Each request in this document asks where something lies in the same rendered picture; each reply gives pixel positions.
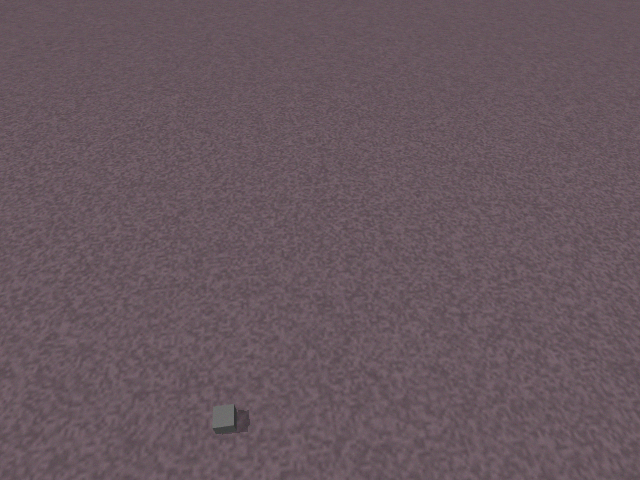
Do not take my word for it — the cube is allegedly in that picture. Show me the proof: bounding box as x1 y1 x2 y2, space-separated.
212 404 237 434

